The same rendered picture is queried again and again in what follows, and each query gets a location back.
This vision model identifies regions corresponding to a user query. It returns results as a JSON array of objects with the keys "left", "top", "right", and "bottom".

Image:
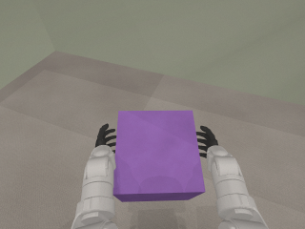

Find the right robot upper arm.
[{"left": 218, "top": 218, "right": 268, "bottom": 229}]

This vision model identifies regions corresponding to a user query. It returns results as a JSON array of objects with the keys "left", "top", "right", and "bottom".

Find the carton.
[{"left": 112, "top": 110, "right": 206, "bottom": 202}]

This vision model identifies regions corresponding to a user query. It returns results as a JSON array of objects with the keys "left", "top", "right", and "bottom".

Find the left robot forearm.
[{"left": 71, "top": 145, "right": 116, "bottom": 229}]

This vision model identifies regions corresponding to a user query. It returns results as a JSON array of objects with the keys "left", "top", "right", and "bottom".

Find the right robot forearm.
[{"left": 206, "top": 145, "right": 269, "bottom": 229}]

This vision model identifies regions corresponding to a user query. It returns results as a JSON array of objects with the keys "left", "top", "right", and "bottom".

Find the left robot hand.
[{"left": 95, "top": 123, "right": 116, "bottom": 153}]

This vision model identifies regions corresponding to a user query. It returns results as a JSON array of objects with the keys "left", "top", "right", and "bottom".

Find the right robot hand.
[{"left": 196, "top": 125, "right": 218, "bottom": 158}]

